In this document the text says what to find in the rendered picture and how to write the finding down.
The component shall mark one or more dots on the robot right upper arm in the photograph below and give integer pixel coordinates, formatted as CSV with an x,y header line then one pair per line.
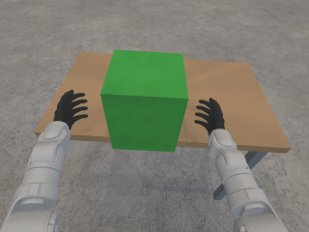
x,y
266,222

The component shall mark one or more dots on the robot right hand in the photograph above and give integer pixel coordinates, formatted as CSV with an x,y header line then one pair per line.
x,y
215,119

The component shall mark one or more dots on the left robot forearm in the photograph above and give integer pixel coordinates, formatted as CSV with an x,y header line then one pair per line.
x,y
39,187

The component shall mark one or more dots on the table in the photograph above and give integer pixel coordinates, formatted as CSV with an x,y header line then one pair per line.
x,y
247,114

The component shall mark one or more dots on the robot left upper arm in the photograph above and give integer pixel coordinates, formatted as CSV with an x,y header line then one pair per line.
x,y
32,221

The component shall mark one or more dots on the carton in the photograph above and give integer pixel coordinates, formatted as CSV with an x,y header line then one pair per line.
x,y
144,97

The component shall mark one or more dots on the robot left hand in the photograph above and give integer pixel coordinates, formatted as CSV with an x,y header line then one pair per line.
x,y
65,108

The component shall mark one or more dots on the right robot forearm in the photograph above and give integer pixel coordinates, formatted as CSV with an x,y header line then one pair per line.
x,y
244,197

